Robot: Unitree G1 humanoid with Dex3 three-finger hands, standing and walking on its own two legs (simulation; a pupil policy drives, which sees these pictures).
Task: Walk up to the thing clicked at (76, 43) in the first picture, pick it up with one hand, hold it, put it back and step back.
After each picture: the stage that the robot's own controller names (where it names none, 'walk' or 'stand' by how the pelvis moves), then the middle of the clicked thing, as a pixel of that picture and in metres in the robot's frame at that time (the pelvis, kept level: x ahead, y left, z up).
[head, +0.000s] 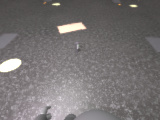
stand; (77, 47) +1.42 +0.27 -0.65
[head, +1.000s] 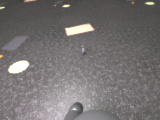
walk; (82, 50) +1.32 +0.25 -0.65
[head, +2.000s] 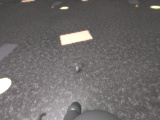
walk; (76, 68) +0.84 +0.27 -0.65
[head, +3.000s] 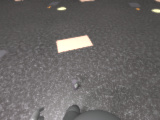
walk; (74, 85) +0.53 +0.21 -0.63
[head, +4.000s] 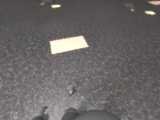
stand; (69, 91) +0.42 +0.22 -0.63
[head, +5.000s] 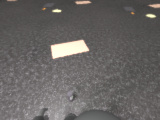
stand; (70, 97) +0.38 +0.21 -0.65
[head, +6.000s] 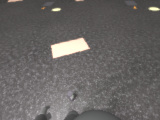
stand; (70, 96) +0.36 +0.23 -0.65
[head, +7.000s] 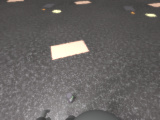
stand; (70, 98) +0.36 +0.22 -0.66
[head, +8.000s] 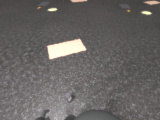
stand; (68, 98) +0.35 +0.23 -0.66
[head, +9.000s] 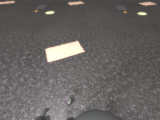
stand; (68, 101) +0.33 +0.24 -0.66
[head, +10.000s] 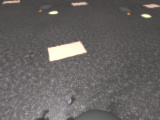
stand; (68, 100) +0.34 +0.23 -0.66
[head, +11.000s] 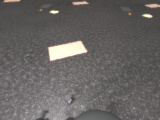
stand; (68, 100) +0.34 +0.23 -0.66
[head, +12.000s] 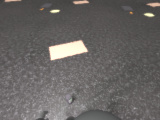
go down; (69, 99) +0.34 +0.23 -0.66
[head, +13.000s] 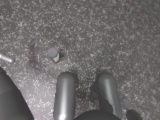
go down; (54, 57) +0.45 +0.23 -0.26
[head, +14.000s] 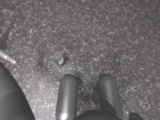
approach; (59, 60) +0.45 +0.22 -0.27
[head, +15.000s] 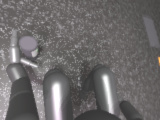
close in; (30, 51) +0.44 +0.26 -0.17
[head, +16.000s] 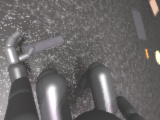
close; (45, 44) +0.51 +0.14 -0.24
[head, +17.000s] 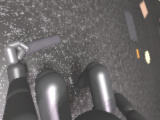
lift; (42, 44) +0.51 +0.13 -0.26
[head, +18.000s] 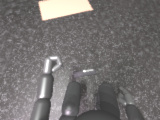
lift; (84, 73) +0.43 +0.03 -0.47
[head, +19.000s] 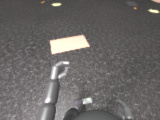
close; (83, 101) +0.33 +0.01 -0.69
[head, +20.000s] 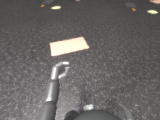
stand; (84, 107) +0.27 +0.01 -0.70
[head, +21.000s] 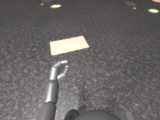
stand; (85, 111) +0.22 -0.01 -0.70
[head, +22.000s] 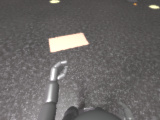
stand; (85, 111) +0.19 -0.01 -0.69
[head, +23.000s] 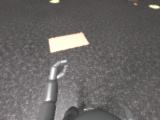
stand; (85, 112) +0.18 -0.02 -0.69
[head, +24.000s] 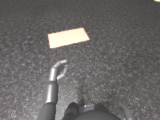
stand; (85, 108) +0.19 -0.02 -0.67
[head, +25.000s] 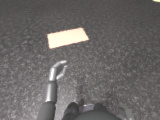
stand; (85, 108) +0.19 -0.02 -0.67
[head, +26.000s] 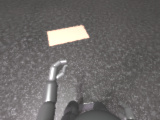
stand; (85, 106) +0.19 -0.02 -0.67
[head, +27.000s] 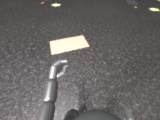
stand; (85, 115) +0.18 -0.01 -0.70
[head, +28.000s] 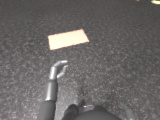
stand; (85, 109) +0.19 -0.01 -0.69
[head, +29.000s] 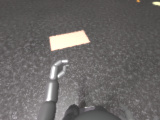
stand; (85, 110) +0.19 -0.02 -0.68
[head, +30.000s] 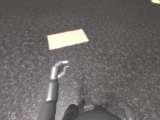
stand; (85, 109) +0.18 -0.01 -0.68
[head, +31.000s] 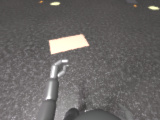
stand; (85, 113) +0.18 -0.02 -0.69
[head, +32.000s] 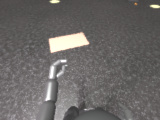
close; (85, 112) +0.18 -0.02 -0.68
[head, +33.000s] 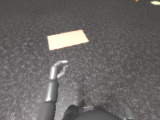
stand; (84, 110) +0.18 -0.01 -0.68
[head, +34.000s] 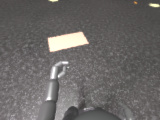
close; (85, 111) +0.18 -0.02 -0.69
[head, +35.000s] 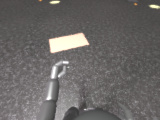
close; (85, 112) +0.19 -0.01 -0.69
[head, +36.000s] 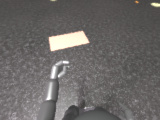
close; (85, 110) +0.19 -0.02 -0.69
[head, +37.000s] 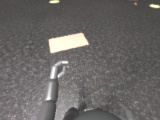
close; (85, 113) +0.18 -0.01 -0.69
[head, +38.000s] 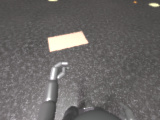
close; (84, 111) +0.18 -0.01 -0.69
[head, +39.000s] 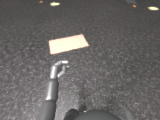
close; (85, 114) +0.18 -0.02 -0.69
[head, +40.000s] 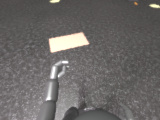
close; (85, 112) +0.18 -0.01 -0.70
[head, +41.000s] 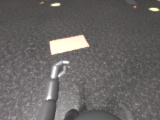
close; (85, 114) +0.18 -0.02 -0.70
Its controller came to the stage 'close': yes
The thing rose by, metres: 0.00
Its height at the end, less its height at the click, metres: -0.09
